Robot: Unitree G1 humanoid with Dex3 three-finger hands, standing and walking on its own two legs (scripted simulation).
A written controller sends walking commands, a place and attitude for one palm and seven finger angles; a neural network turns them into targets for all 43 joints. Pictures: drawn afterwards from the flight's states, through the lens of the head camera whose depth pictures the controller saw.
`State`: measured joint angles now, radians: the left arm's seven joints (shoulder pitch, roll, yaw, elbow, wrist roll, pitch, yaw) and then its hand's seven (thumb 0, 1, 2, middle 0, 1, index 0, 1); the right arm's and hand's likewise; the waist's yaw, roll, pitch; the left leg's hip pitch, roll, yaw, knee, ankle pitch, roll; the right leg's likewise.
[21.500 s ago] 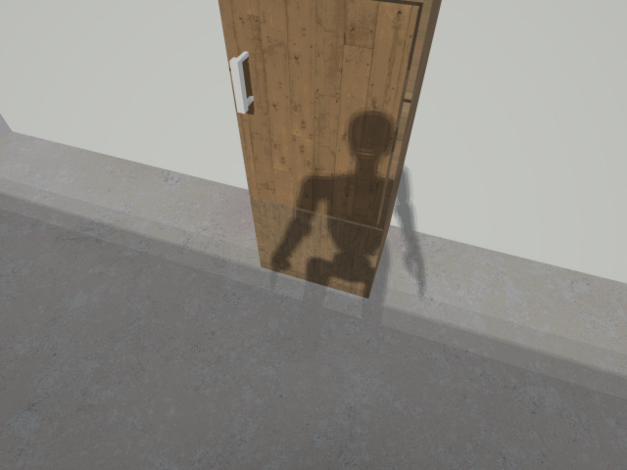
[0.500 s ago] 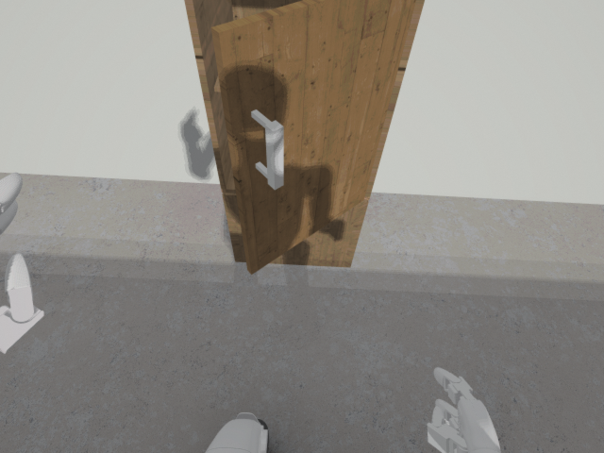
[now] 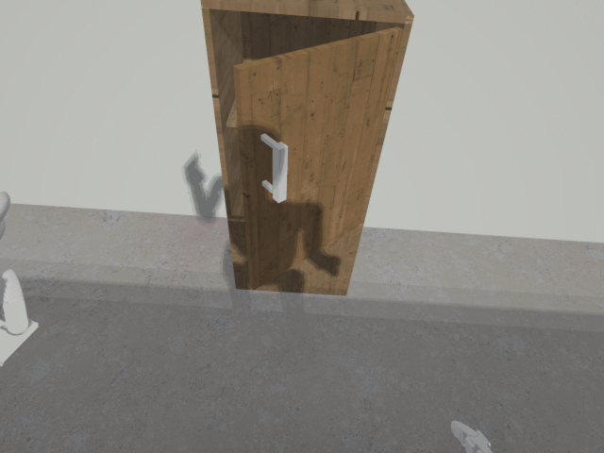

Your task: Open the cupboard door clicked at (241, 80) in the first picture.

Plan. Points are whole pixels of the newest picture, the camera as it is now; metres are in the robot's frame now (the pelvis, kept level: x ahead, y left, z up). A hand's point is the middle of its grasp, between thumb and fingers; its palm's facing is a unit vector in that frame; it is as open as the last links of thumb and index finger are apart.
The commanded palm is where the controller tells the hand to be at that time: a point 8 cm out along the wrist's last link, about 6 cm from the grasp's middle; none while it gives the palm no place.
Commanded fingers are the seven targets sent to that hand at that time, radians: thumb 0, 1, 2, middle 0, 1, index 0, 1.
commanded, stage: stop stepping back and stand still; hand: left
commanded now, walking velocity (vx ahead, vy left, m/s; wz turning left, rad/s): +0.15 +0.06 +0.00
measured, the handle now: (273, 168) +0.61 +0.11 +0.06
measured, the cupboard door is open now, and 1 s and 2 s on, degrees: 42 42 42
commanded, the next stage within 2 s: let the arm hang, fingers relaxed in 0.30 s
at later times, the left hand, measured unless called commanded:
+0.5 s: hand (76, 351) +0.20 +0.28 +0.07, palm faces +0.30 -0.79 -0.53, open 7.4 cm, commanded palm none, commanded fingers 0.00 0.90 0.90 -0.20 -0.30 -0.20 -0.30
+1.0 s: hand out of the picture -0.04 +0.24 -0.16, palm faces +0.10 -0.96 -0.27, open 7.2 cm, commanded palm none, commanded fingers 0.00 0.90 0.90 -0.20 -0.30 -0.20 -0.30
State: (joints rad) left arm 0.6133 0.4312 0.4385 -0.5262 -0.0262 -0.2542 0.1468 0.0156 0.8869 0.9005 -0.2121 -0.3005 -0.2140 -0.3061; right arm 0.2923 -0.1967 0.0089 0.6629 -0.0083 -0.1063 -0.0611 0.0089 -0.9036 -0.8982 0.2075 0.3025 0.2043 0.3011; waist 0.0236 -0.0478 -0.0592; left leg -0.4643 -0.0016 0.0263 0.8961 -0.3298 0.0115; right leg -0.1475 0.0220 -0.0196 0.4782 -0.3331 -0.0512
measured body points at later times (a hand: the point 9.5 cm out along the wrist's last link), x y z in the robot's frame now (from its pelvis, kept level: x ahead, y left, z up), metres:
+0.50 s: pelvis +0.00 +0.01 -0.01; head +0.01 -0.02 +0.44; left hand +0.18 +0.32 +0.10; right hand +0.16 -0.22 -0.13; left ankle -0.01 +0.14 -0.71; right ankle -0.01 -0.06 -0.74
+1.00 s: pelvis -0.02 +0.04 +0.00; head -0.01 +0.02 +0.45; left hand -0.05 +0.29 -0.14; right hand +0.00 -0.18 -0.16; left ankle -0.01 +0.15 -0.74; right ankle -0.01 -0.06 -0.74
